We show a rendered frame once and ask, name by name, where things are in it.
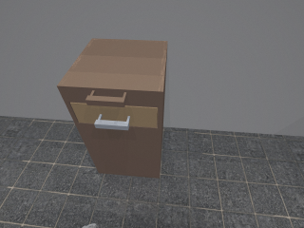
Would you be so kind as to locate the drawer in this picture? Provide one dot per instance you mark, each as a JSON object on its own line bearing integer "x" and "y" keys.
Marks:
{"x": 143, "y": 116}

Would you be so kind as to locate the handle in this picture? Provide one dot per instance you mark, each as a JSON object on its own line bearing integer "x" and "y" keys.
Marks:
{"x": 116, "y": 125}
{"x": 105, "y": 101}

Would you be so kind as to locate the cabinet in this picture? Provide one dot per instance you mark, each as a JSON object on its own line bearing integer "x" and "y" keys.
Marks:
{"x": 130, "y": 69}

